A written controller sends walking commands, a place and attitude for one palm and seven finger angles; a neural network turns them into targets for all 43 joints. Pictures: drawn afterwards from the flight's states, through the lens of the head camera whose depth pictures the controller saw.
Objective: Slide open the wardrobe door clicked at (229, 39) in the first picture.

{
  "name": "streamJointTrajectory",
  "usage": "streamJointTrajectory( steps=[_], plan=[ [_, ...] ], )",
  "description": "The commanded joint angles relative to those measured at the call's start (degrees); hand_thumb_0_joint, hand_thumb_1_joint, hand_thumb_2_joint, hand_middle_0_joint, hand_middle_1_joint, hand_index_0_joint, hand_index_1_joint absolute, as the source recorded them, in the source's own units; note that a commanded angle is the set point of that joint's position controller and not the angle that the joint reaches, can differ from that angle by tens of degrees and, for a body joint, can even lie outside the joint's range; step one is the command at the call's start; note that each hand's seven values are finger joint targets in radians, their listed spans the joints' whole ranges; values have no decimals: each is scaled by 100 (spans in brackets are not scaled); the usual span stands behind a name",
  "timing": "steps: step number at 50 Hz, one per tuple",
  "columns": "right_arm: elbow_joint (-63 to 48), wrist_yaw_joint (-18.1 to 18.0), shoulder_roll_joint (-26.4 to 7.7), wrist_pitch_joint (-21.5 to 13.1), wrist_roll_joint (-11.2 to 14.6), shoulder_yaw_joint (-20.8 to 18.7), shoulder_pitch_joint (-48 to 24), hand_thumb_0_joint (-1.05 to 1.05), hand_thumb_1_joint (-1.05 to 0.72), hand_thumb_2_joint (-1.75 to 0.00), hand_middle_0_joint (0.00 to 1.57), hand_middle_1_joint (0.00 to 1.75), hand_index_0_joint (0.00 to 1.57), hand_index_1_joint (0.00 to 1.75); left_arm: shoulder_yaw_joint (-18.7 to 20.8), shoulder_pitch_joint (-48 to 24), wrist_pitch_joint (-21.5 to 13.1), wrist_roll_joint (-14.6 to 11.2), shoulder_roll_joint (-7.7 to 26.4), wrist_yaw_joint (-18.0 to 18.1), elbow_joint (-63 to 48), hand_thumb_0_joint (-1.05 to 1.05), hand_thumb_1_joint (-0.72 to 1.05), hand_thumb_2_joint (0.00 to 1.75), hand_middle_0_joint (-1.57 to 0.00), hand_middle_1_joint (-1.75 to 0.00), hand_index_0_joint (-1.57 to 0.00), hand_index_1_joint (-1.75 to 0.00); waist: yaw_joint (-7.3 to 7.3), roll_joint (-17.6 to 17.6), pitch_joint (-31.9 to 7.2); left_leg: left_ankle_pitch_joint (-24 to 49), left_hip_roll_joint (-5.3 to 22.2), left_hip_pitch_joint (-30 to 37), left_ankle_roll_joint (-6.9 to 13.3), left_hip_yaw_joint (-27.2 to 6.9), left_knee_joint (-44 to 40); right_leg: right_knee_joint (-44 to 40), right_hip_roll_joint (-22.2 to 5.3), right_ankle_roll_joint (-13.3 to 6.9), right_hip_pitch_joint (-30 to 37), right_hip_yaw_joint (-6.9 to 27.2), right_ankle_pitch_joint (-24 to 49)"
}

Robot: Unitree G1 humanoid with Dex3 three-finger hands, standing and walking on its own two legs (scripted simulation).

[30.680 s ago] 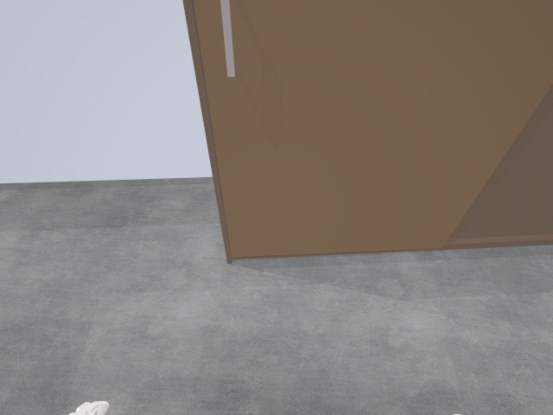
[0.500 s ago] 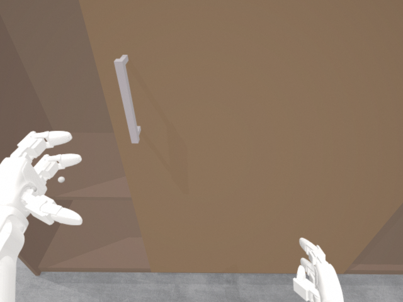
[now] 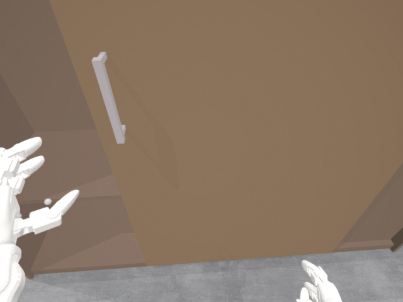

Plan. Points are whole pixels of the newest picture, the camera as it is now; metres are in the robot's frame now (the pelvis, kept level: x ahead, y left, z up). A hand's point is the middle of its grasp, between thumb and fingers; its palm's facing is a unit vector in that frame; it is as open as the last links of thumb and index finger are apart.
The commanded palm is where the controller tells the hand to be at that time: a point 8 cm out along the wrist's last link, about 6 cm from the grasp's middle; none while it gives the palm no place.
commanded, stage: draw the hand back to the body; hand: left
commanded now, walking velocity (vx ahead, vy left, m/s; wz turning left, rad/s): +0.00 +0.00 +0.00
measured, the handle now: (112, 101) +0.45 +0.25 +0.20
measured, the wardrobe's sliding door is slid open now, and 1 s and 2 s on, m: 0.55 0.55 0.55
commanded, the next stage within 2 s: step back with the hand held close in 0.56 s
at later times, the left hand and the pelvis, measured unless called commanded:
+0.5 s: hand (59, 204) +0.20 +0.25 +0.16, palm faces +0.47 -0.82 -0.34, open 7.5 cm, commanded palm +0.16 +0.29 +0.17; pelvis +0.02 -0.01 +0.00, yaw +0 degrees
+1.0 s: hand (63, 203) +0.21 +0.25 +0.15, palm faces +0.36 -0.81 -0.47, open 7.4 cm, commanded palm +0.16 +0.30 +0.18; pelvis +0.01 +0.00 -0.01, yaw +0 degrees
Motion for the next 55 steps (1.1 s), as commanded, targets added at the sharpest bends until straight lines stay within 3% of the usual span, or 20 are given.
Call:
streamJointTrajectory(
  steps=[1, 3, 9, 11, 14, 20, 24, 32, 34, 35, 36, 37, 38, 41, 43, 45, 46, 48, 51, 55],
  plan=[
    [-1082, -39, -645, -334, 11, -314, -1052, 0, -90, -90, 20, 30, 20, 30, 633, -323, -351, 16, 1108, 44, -1355, 0, 61, 76, -21, -47, -21, -47, 131, 132, -305, -1300, 246, 1366, -83, -449, -433, -733, -41, -113, -1616, -69, 54],
    [-1123, -30, -632, -323, 8, -322, -1036, 0, -90, -90, 20, 30, 20, 30, 581, -371, -341, 6, 1075, 44, -1571, 0, 68, 80, -21, -43, -21, -43, 102, 261, -294, -1196, 242, 1379, -93, -426, -398, -710, -52, -120, -1622, -57, 94],
    [-1171, -17, -621, -242, -1, -335, -988, 0, -90, -90, 20, 30, 20, 30, 579, -94, -260, 8, 1058, 38, -1696, 0, 90, 90, -20, -30, -20, -30, 99, 132, -267, -796, 229, 1448, -76, -357, -290, -751, -31, -120, -1636, -55, 344],
    [-1155, -20, -638, -209, 6, -332, -976, 0, -90, -90, 20, 30, 20, 30, 589, -135, -218, 18, 1092, 33, -1648, 0, 90, 90, -20, -30, -20, -30, 97, 56, -271, -687, 225, 1456, -68, -337, -257, -767, -29, -113, -1614, -71, 422],
    [-1153, -29, -601, -169, -5, -313, -996, 0, -90, -90, 20, 30, 20, 30, 539, -335, -194, 3, 1046, 38, -1711, 0, 90, 90, -20, -30, -20, -30, 72, 258, -243, -681, 218, 1523, -80, -335, -243, -776, -41, -119, -1671, -49, 393],
    [-1186, -27, -587, -76, -18, -305, -1031, 0, -90, -90, 20, 30, 20, 30, 548, -189, -113, -39, 1017, 1, -1578, 0, 90, 90, -20, -30, -20, -30, 124, 3, -266, -309, 179, 1515, -42, -273, -160, -796, -55, -104, -1582, -42, 665],
    [-1195, -19, -586, -31, -23, -302, -1043, 0, -90, -90, 20, 30, 20, 30, 567, -301, -93, -33, 1081, -11, -1700, 0, 90, 90, -20, -30, -20, -30, 120, 156, -380, -179, 164, 1592, -42, -269, -138, -805, -63, -106, -1527, -26, 770],
    [-1211, -32, -569, 28, -3, -308, -1066, 0, -90, -90, 20, 30, 20, 30, 579, -138, -83, -66, 1063, -45, -1643, 0, 90, 90, -20, -30, -20, -30, 140, 17, -332, 32, 116, 1536, -13, -210, -81, -797, -90, -77, -1466, -30, 1061],
    [-1203, -37, -574, 43, -1, -311, -1086, 0, -90, -90, 20, 30, 20, 30, 701, -391, -92, -67, 1243, -29, -1742, 0, 90, 90, -20, -30, -20, -30, 135, 60, -382, 42, 112, 1569, -15, -193, -55, -822, -84, -64, -1509, -14, 1089],
    [-1379, -22, -659, 206, 12, -280, -1178, 0, -90, -90, 20, 30, 20, 30, 1383, -1060, -372, 55, 2027, 49, -2217, 0, 90, 90, -20, -30, -20, -30, -52, -183, 87, -100, 149, 1193, 129, -227, 497, -1045, -350, 254, -2254, 253, 1445],
    [-1259, -53, -560, 307, -11, -255, -1182, 0, -90, -90, 20, 30, 20, 30, 1388, -952, -483, 75, 1978, 41, -1893, 0, 90, 90, -20, -30, -20, -30, -91, -332, 81, -52, 118, 1067, 113, -231, 656, -957, -492, 236, -2207, 186, 1908],
    [-1231, -55, -546, 371, -40, -272, -1093, 0, -90, -90, 20, 30, 20, 30, 1014, -262, -449, 83, 1443, -18, -1495, 0, 90, 90, -20, -30, -20, -30, -133, -554, 12, 291, 117, 947, 123, -199, 831, -743, -527, 304, -2200, 96, 2511],
    [-1375, -31, -574, 434, -8, -319, -1019, 0, -90, -90, 20, 30, 20, 30, 827, 141, -412, 99, 1192, -72, -1412, 0, 90, 90, -20, -30, -20, -30, -111, -502, -267, 624, 119, 957, 151, -134, 944, -514, -562, 410, -2078, 66, 3002],
    [-1561, -25, -619, 580, 58, -384, -847, 0, -90, -90, 20, 30, 20, 30, 883, 627, -437, 96, 1197, -84, -1661, 0, 90, 90, -20, -30, -20, -30, -134, -161, -1013, 1608, 176, 1288, 215, -93, 925, -28, -461, 533, -1872, -50, 3324],
    [-1672, -17, -632, 673, 86, -403, -809, 0, -90, -90, 20, 30, 20, 30, 985, 756, -413, 94, 1299, -55, -1893, 0, 90, 90, -20, -30, -20, -30, -143, -142, -1209, 2119, 253, 1296, 244, -142, 917, 190, -367, 531, -1852, -78, 3288],
    [-1751, -11, -618, 748, 115, -418, -774, 0, -90, -90, 20, 30, 20, 30, 1126, 781, -398, 75, 1431, -16, -1946, 0, 90, 90, -20, -30, -20, -30, -146, -396, -1171, 2004, 326, 1164, 217, -197, 903, 142, -341, 489, -1937, -55, 2857],
    [-1775, -38, -624, 756, 119, -414, -797, 0, -90, -90, 20, 30, 20, 30, 1262, 794, -410, 63, 1607, 14, -1999, 0, 90, 90, -20, -30, -20, -30, -135, -317, -1161, 1850, 340, 1174, 214, -201, 876, 104, -353, 460, -2003, -27, 2668],
    [-1829, -31, -623, 771, 138, -420, -772, 0, -90, -90, 20, 30, 20, 30, 1182, 740, -414, 42, 1509, 36, -2050, 0, 90, 90, -20, -30, -20, -30, -155, -286, -1020, 1514, 373, 939, 177, -285, 775, 105, -321, 384, -2043, -5, 2164],
    [-1837, -62, -680, 683, 114, -436, -768, 0, -90, -90, 20, 30, 20, 30, 1329, 704, -493, 31, 1673, 107, -2179, 0, 90, 90, -20, -30, -20, -30, -145, 179, -857, 385, 423, 639, 172, -486, 432, 16, -239, 258, -2130, 50, 1047],
    [-1821, -73, -713, 493, 94, -424, -740, 0, -90, -90, 20, 30, 20, 30, 1172, 738, -596, 55, 1464, 143, -2246, 0, 90, 90, -20, -30, -20, -30, -169, 518, -639, -1619, 588, -138, 172, -943, -366, 118, 4, 85, -1907, 5, -134]
  ],
)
